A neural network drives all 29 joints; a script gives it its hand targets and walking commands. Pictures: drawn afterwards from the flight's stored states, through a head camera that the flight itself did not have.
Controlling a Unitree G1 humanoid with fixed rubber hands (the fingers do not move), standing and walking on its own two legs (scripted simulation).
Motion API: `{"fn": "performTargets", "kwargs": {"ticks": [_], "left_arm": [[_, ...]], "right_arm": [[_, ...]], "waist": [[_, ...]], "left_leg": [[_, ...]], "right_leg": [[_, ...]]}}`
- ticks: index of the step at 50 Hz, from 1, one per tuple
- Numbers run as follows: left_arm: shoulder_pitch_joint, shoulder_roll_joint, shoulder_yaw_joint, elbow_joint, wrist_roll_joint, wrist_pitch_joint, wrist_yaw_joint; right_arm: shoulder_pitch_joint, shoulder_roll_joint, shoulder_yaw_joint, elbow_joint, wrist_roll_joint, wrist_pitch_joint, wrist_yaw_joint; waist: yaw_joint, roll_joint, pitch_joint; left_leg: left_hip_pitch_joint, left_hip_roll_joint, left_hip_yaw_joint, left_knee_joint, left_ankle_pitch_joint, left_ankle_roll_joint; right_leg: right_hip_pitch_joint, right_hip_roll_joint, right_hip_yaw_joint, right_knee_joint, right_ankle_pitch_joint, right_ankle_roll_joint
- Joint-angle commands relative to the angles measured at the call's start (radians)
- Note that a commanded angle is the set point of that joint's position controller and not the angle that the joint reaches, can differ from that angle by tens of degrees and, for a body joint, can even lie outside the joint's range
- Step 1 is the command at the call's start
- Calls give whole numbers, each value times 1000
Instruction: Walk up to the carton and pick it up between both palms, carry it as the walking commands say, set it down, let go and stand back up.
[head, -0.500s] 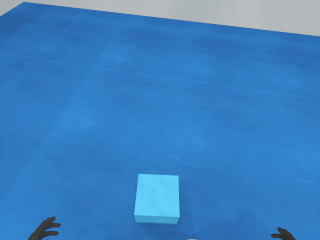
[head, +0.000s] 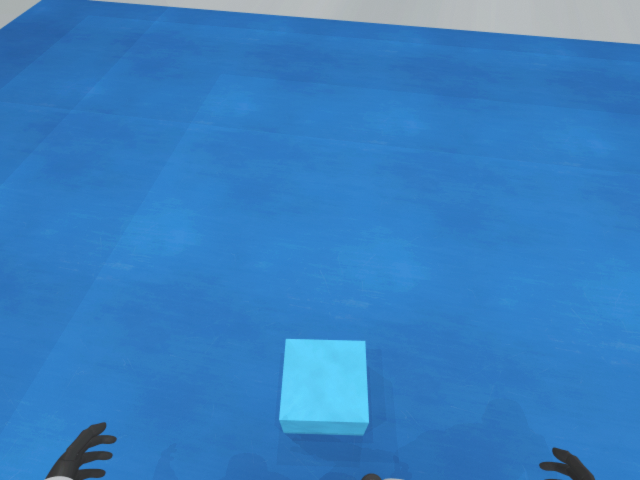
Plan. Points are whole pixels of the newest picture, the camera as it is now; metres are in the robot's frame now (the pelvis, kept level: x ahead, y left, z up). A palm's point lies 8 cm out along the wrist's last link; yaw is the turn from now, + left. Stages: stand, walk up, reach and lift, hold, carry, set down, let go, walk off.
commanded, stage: walk up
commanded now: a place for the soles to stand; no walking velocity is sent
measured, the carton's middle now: (324, 387) +0.42 +0.00 -0.69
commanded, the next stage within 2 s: stand in 0.98 s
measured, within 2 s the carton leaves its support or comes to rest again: neither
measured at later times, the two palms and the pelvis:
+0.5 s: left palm out of the picture +0.08 +0.37 -0.10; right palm out of the picture +0.07 -0.31 -0.11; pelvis -0.03 +0.02 -0.02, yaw +2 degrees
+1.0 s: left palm out of the picture +0.11 +0.33 -0.09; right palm out of the picture +0.11 -0.29 -0.09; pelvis -0.02 +0.02 +0.00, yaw -1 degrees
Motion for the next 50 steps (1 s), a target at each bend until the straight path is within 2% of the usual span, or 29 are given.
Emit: {"fn": "performTargets", "kwargs": {"ticks": [1,3,6,8,11,13,14,16,17,18,19,20,21,22,23,24,25,26,27,29,30,31,32,33,34,35,38,42,50], "left_arm": [[-11,227,51,-67,3,-1,8],[-10,221,53,-79,3,2,7],[-3,196,48,-86,-1,4,7],[11,183,45,-84,-3,5,6],[46,187,47,-81,0,4,4],[61,207,53,-87,5,0,5],[58,230,59,-94,10,-2,6],[68,282,75,-102,14,-5,8],[68,294,79,-110,18,-6,12],[54,302,84,-127,20,-8,17],[37,301,88,-143,19,-9,20],[21,291,87,-154,20,-8,21],[6,277,84,-159,21,-4,20],[6,250,74,-162,19,2,17],[45,206,63,-162,13,8,14],[67,166,49,-167,-4,11,16],[51,182,58,-159,-4,16,18],[62,172,55,-146,-6,16,16],[89,161,50,-138,-10,12,11],[100,155,43,-127,-2,-3,8],[107,150,41,-116,2,-9,7],[91,161,41,-118,10,-14,9],[65,193,43,-128,14,-23,11],[24,213,38,-136,10,-26,7],[23,200,32,-129,5,-25,5],[22,183,24,-119,4,-23,4],[33,158,15,-86,1,-21,4],[24,151,10,-63,-2,-22,3],[-3,148,4,-33,1,-23,3]], "right_arm": [[35,-168,-39,-53,-5,3,6],[48,-180,-45,-65,-7,3,10],[29,-207,-54,-87,-8,0,15],[6,-218,-58,-104,-7,1,16],[-18,-220,-61,-133,-4,6,13],[-8,-209,-62,-148,-1,12,13],[8,-199,-62,-151,0,15,13],[58,-173,-59,-145,1,22,14],[88,-163,-59,-138,0,25,16],[125,-164,-64,-132,-4,28,17],[156,-168,-68,-129,-6,27,18],[180,-173,-71,-127,-9,23,19],[207,-170,-70,-121,-11,17,20],[217,-177,-69,-113,-19,9,20],[198,-205,-70,-119,-29,-1,17],[102,-263,-74,-154,-28,-9,15],[34,-279,-77,-174,-29,-18,8],[-1,-250,-68,-172,-21,-26,1],[-23,-222,-58,-175,-14,-29,-8],[-14,-203,-50,-176,-3,-32,-15],[2,-198,-48,-176,0,-28,-14],[18,-179,-41,-182,3,-26,-14],[45,-155,-33,-188,12,-29,-14],[61,-151,-32,-176,16,-25,-16],[45,-149,-27,-159,13,-23,-19],[22,-153,-23,-149,11,-24,-20],[-16,-166,-21,-123,5,-34,-18],[-38,-152,-14,-93,6,-37,-17],[-64,-145,-8,-47,4,-37,-14]], "waist": [[-2,-88,-150],[-1,-65,-142],[8,17,-112],[15,64,-88],[24,89,-95],[20,41,-90],[12,-1,-77],[1,-117,-75],[-3,-173,-102],[-12,-191,-126],[-23,-189,-141],[-34,-179,-144],[-50,-169,-139],[-52,-146,-113],[-30,-31,-92],[0,163,-57],[-4,164,-42],[14,122,-45],[32,111,-54],[26,142,-86],[24,131,-104],[12,99,-127],[-12,29,-159],[-37,-6,-166],[-27,-19,-148],[-17,-15,-123],[4,-19,-106],[4,-10,-113],[3,-16,-114]], "left_leg": [[-35,67,-77,-11,27,39],[-51,83,-111,-40,7,54],[-100,132,-185,-113,0,93],[-143,152,-203,-138,0,120],[-177,156,-188,-96,36,134],[-196,120,-153,-34,-13,112],[-199,85,-130,5,-84,85],[-165,18,-80,129,-160,45],[-125,-11,-60,261,-188,34],[-100,-16,-72,360,-215,33],[-83,-9,-85,400,-218,37],[-63,1,-86,379,-212,43],[-30,14,-73,249,-192,55],[-6,12,-69,122,-174,67],[-19,81,-200,-42,-194,92],[-102,236,-449,-169,-239,159],[-211,294,-467,-182,-139,214],[-201,260,-375,-118,72,219],[-159,232,-282,-63,220,208],[-78,195,-191,16,351,163],[-67,184,-175,55,393,142],[-84,176,-178,71,361,108],[-107,134,-160,65,228,65],[-55,66,-121,21,35,42],[-11,71,-117,-18,-35,42],[-1,81,-121,-51,-42,47],[-3,114,-139,-109,52,60],[28,110,-109,-137,79,48],[67,116,-93,-175,82,37]], "right_leg": [[89,-186,189,-82,21,-91],[69,-159,164,-61,-65,-76],[54,-79,88,20,-179,-34],[65,-29,40,87,-179,-21],[104,-14,28,145,-150,-25],[102,-54,72,87,-106,-38],[74,-102,133,24,-123,-53],[14,-220,283,-76,-166,-128],[-17,-280,350,-116,-165,-176],[-45,-315,369,-123,-159,-217],[-68,-321,349,-117,-171,-230],[-83,-305,310,-97,-184,-215],[-89,-262,246,-63,-212,-171],[-112,-209,193,-7,-237,-121],[-138,-136,134,117,-263,-72],[-195,9,29,252,-357,-11],[-122,41,95,383,-431,-8],[-70,43,152,432,-403,-17],[-51,42,138,414,-378,-16],[9,29,65,244,-270,-18],[70,37,46,125,-155,-24],[141,14,97,69,-23,-36],[187,-68,205,53,127,-60],[115,-119,274,47,118,-91],[70,-115,265,32,73,-89],[53,-97,240,20,42,-71],[90,-48,182,14,53,-39],[107,-59,188,-19,84,-37],[100,-66,199,-62,82,-31]]}}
